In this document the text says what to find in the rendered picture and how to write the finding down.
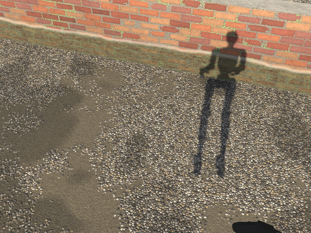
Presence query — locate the robot right hand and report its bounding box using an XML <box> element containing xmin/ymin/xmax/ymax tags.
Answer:
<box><xmin>232</xmin><ymin>220</ymin><xmax>282</xmax><ymax>233</ymax></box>

